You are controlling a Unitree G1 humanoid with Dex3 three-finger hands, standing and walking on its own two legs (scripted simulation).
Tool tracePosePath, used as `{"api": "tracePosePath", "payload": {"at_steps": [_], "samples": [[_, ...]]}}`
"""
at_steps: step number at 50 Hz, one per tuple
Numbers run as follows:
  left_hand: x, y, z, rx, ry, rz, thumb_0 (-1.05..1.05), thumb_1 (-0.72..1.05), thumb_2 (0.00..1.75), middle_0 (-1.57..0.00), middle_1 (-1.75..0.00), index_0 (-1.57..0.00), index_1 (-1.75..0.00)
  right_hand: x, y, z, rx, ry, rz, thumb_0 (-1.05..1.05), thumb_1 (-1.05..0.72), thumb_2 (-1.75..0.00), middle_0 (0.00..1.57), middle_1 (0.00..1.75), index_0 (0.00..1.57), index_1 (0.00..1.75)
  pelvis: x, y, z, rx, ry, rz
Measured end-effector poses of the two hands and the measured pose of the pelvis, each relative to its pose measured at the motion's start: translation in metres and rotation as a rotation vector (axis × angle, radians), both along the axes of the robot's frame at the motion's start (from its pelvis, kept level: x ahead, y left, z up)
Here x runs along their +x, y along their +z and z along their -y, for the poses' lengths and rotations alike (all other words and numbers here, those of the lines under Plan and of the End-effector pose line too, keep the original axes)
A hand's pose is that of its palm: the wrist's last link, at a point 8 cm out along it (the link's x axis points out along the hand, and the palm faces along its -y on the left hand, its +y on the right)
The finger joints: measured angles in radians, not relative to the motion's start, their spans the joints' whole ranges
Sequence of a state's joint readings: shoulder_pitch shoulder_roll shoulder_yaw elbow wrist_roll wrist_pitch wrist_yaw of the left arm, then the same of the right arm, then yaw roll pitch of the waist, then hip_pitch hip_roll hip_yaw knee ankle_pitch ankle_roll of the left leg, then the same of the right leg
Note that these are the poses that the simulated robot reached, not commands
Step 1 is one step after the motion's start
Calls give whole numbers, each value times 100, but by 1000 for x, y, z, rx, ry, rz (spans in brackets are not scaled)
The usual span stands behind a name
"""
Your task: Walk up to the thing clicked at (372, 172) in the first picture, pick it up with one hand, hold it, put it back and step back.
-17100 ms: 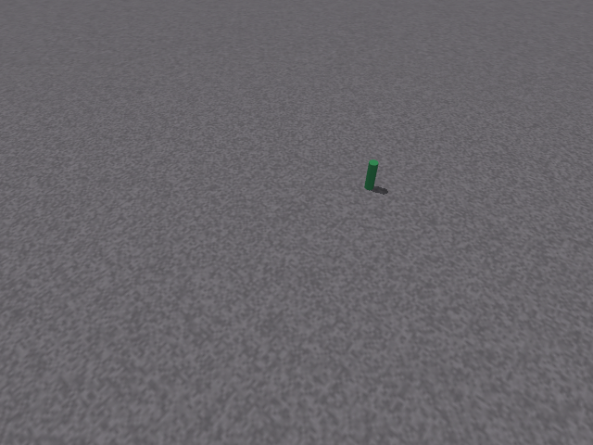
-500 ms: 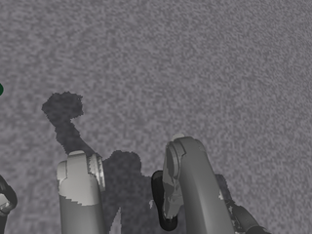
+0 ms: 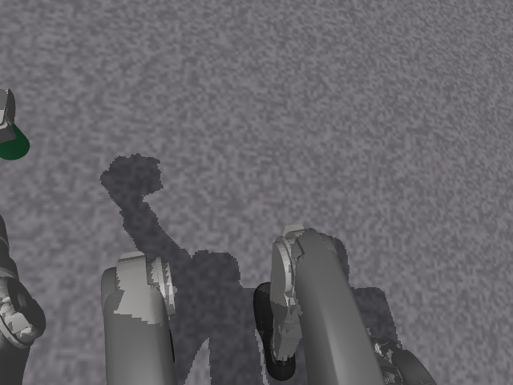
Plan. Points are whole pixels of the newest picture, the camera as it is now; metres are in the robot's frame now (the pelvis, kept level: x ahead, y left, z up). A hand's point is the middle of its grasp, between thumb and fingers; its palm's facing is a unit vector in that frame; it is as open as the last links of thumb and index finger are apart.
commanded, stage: settle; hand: left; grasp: from the side
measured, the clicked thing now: out of the picture +0.51 +0.32 -0.07
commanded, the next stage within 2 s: lift in 0.22 s
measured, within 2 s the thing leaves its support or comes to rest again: neither
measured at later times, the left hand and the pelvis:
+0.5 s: hand out of the picture +0.51 +0.29 -0.01, palm faces +0.34 -0.94 -0.05, open 6.0 cm; pelvis +0.00 +0.00 +0.01, yaw +1 degrees
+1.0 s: hand out of the picture +0.46 +0.29 +0.11, palm faces +0.32 -0.95 -0.04, open 6.0 cm; pelvis +0.01 +0.00 +0.10, yaw +3 degrees
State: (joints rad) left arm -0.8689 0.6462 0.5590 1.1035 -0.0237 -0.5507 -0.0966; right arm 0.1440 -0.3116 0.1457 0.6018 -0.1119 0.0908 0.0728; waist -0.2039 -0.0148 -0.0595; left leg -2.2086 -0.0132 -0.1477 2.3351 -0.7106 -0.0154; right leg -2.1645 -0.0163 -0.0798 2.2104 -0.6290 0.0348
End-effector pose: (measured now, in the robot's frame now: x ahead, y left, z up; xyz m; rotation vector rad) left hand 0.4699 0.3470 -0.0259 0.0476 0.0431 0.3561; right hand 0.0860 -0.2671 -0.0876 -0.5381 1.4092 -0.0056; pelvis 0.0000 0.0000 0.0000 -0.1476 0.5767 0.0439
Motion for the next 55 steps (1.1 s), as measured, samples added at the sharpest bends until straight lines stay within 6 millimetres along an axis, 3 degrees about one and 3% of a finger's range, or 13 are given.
{"api": "tracePosePath", "payload": {"at_steps": [22,29,43,55], "samples": [[2,16,8,3,-5,0,5,5,115,-93,-114,-99,-111,1,6,1,11,-16,13,0,-89,-90,21,30,20,29,0,11,1,13,6,-9],[-2,32,8,-1,-29,14,5,5,115,-93,-114,-99,-111,2,12,-1,16,-42,33,0,-90,-90,21,30,20,29,1,18,1,18,10,-14],[-28,94,8,-4,-33,13,5,5,116,-93,-114,-99,-111,29,48,-7,54,-74,144,1,-91,-90,21,30,20,29,3,62,1,37,24,-23],[-56,170,21,-3,-35,10,5,5,116,-94,-114,-100,-111,63,108,-16,91,-95,263,1,-90,-90,21,30,20,29,10,125,0,52,31,13]]}}
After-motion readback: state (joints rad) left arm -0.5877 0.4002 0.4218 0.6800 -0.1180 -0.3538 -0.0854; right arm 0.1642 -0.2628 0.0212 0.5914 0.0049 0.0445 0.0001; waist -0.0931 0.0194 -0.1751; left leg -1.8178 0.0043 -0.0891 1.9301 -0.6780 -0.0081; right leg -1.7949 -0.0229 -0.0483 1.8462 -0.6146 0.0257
